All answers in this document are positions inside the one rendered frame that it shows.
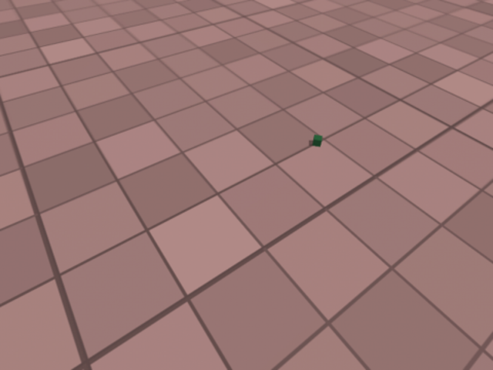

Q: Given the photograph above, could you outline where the cube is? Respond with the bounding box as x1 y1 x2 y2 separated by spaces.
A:
313 135 322 147

